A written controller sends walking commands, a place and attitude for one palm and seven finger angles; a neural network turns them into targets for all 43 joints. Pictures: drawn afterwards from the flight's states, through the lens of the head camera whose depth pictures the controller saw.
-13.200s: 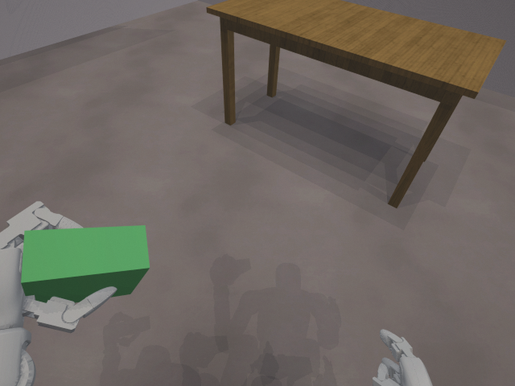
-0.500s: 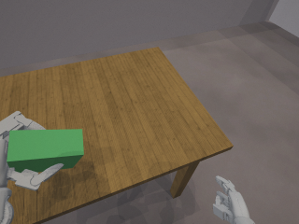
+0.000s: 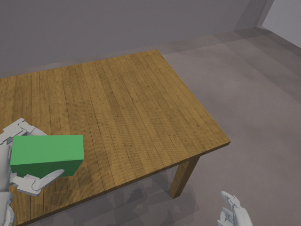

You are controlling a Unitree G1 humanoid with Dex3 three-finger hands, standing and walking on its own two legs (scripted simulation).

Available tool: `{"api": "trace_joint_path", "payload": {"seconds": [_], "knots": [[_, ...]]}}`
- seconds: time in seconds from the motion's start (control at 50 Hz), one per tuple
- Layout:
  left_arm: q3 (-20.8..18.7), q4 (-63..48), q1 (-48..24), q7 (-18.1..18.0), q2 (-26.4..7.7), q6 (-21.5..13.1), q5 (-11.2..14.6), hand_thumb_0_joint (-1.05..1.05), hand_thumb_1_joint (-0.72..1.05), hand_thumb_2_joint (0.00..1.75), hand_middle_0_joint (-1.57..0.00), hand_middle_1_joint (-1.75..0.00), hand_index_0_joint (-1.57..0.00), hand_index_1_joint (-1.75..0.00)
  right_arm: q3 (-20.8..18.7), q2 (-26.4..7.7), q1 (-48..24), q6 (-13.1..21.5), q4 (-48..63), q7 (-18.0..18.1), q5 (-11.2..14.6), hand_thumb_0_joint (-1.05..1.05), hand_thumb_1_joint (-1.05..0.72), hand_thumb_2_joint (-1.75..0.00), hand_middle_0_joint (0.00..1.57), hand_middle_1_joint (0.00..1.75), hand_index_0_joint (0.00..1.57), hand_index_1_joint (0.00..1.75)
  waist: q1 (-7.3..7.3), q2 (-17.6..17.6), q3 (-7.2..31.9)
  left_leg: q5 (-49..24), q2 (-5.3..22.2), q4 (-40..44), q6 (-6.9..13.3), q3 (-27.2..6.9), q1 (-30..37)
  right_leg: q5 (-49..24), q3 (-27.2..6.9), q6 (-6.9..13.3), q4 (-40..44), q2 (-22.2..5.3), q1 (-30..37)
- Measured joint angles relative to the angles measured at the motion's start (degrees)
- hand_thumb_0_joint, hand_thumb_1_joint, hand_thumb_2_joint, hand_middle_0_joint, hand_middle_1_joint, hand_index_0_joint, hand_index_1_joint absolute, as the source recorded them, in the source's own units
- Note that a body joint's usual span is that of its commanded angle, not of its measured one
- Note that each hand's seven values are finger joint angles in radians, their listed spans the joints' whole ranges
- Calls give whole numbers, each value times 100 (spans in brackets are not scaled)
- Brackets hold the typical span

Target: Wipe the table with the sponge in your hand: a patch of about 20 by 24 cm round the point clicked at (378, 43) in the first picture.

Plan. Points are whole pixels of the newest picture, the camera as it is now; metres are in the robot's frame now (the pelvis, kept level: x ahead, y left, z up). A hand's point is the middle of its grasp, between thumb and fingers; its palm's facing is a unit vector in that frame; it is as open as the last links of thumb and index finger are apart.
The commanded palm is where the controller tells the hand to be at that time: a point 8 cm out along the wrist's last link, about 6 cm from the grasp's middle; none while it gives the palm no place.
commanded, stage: come to a stop and stand still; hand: left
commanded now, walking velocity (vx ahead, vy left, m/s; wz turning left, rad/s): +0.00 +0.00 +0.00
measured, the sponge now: (58, 158) +0.23 +0.22 +0.12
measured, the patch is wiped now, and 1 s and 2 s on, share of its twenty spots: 0.00 0.00 0.00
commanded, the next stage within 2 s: look again from close up in 0.02 s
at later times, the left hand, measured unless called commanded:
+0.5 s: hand (42, 158) +0.21 +0.24 +0.14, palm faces +0.35 -0.86 -0.38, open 9.6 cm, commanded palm +0.16 +0.27 +0.17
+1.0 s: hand (66, 152) +0.22 +0.19 +0.15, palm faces +0.30 -0.87 -0.38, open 9.6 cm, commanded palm +0.17 +0.23 +0.17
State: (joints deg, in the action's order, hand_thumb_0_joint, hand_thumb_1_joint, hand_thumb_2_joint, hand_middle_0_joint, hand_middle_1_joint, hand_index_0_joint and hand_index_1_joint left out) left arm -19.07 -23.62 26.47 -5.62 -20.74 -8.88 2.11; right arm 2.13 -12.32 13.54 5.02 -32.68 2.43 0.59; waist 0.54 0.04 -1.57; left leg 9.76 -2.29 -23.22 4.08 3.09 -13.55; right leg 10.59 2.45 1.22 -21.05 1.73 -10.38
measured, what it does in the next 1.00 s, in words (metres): stands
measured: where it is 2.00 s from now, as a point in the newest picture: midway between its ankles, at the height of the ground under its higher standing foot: outside the picture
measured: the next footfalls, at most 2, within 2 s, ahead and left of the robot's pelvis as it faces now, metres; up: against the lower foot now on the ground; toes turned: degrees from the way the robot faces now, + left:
none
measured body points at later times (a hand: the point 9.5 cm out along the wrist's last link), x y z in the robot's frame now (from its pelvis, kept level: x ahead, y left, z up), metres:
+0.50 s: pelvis +0.00 -0.01 +0.00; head +0.01 +0.00 +0.45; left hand +0.19 +0.28 +0.16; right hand +0.18 -0.23 -0.08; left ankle +0.03 +0.07 -0.74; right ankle +0.01 -0.11 -0.74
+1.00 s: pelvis +0.00 -0.05 +0.00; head +0.02 -0.04 +0.45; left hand +0.20 +0.23 +0.18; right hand +0.18 -0.27 -0.07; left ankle +0.03 +0.07 -0.74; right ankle +0.01 -0.11 -0.74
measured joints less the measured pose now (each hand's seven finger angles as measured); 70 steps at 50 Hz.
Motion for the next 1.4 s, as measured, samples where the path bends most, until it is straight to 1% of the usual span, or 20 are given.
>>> {"api": "trace_joint_path", "payload": {"seconds": [0.06, 0.12, 0.26, 0.34, 0.5, 0.58, 0.7, 0.76, 0.88, 0.96, 1.12, 1.2, 1.24, 1.3, 1.4], "knots": [[115, -92, -40, -11, 50, 26, -37, 0, -45, 101, -80, -135, -79, -135, -1, -17, 7, 49, -48, 12, -9, 2, -90, -90, 20, 30, 20, 30, 0, 37, -63, -4, 5, -35, -2, -27, -9, -5, 29, 10, -13, 5, 9], [152, -295, -45, -10, 13, -29, -37, 0, -45, 101, -80, -135, -79, -135, -7, -16, -27, 111, -58, 7, -18, 2, -90, -90, 20, 30, 20, 30, -19, 48, -101, 5, 19, -85, -11, -54, -32, -15, 57, 23, -9, 20, 17], [-69, -436, 74, -3, -196, -214, 55, 0, -45, 101, -80, -135, -79, -135, -22, 16, -156, 125, -3, -9, -18, 2, -90, -90, 20, 30, 20, 30, -55, -29, -27, 0, 41, -68, -33, -45, -38, -46, 44, 35, 41, 42, 19], [-82, -216, 108, 15, -124, -163, 77, 0, -45, 101, -80, -135, -79, -135, -26, 5, -186, 96, 12, -3, -3, 2, -90, -90, 20, 30, 20, 30, -14, -96, 30, -20, 41, -4, -33, -20, -9, -60, 15, 33, 76, 42, 27], [181, -100, -37, 3, 109, 45, 43, 0, -45, 101, -80, -135, -79, -135, 0, -4, -208, 89, -14, 34, -9, 2, -90, -90, 20, 30, 20, 30, 77, -72, -38, -31, 43, 28, -49, -55, 35, -53, 47, 56, 105, 49, 79], [177, -272, -78, -7, 47, 40, 63, 0, -45, 101, -80, -135, -79, -135, 11, 21, -262, 95, -16, 44, -24, 2, -90, -90, 20, 30, 20, 30, 65, -37, -87, -25, 56, 38, -74, -62, 51, -48, 51, 76, 114, 63, 94], [-45, -390, -58, 16, -143, -6, 168, 0, -45, 101, -80, -135, -79, -135, 7, 117, -301, 39, 33, 33, -21, 2, -90, -90, 20, 30, 20, 30, 14, 39, -51, -37, 93, 101, -136, -38, 74, -42, 21, 116, 124, 100, 79], [-82, -356, -40, 32, -142, 21, 191, 0, -45, 101, -80, -135, -79, -135, 1, 134, -302, 4, 62, 13, -11, 2, -90, -90, 20, 30, 20, 30, 5, 58, -24, -37, 125, 119, -171, -23, 75, -43, 3, 145, 126, 130, 63], [32, -379, 14, 72, -58, 117, 211, 0, -45, 101, -80, -135, -79, -135, -24, 128, -284, -29, 102, 1, -5, 1, -90, -90, 20, 30, 20, 30, -4, 62, -21, -10, 216, 61, -253, -40, 36, -41, 16, 227, 122, 220, 42], [53, -468, 48, 74, -84, 146, 238, 0, -45, 101, -80, -135, -79, -135, -42, 124, -284, -47, 105, 10, 0, 1, -90, -90, 20, 30, 20, 30, -16, 59, -34, 23, 294, -15, -328, -72, -13, -37, 45, 307, 109, 299, 21], [-59, -511, 133, 65, -166, 202, 351, 0, -45, 101, -80, -135, -79, -135, -103, 75, -277, -99, 67, 24, 35, 1, -90, -90, 20, 30, 20, 30, -47, -48, 13, 112, 468, -189, -494, -129, -111, -10, 90, 487, 71, 473, -22], [-10, -415, 185, 56, -106, 269, 383, 0, -45, 101, -80, -135, -79, -134, -140, 7, -239, -123, 35, 23, 78, 2, -90, -90, 20, 30, 20, 30, -75, -140, 72, 185, 547, -300, -552, -174, -141, 28, 125, 561, 52, 555, -5], [56, -347, 214, 33, -48, 300, 369, 0, -45, 101, -80, -135, -79, -134, -156, -54, -221, -130, 0, 29, 104, 2, -90, -90, 20, 30, 20, 30, -97, -211, 102, 227, 574, -362, -527, -215, -148, 34, 159, 579, 81, 589, 38], [163, -262, 253, 4, 30, 321, 347, 0, -45, 101, -80, -134, -79, -134, -181, -146, -200, -146, -60, 51, 134, 2, -91, -90, 20, 30, 20, 30, -109, -301, 133, 265, 582, -447, -432, -294, -154, 35, 209, 596, 143, 616, 120], [218, -149, 263, -43, 52, 291, 319, 0, -45, 102, -80, -134, -79, -134, -200, -236, -245, -213, -138, 78, 164, 2, -91, -90, 20, 30, 20, 30, -33, -344, 108, 218, 523, -475, -310, -438, -107, 30, 210, 585, 195, 608, 217]]}}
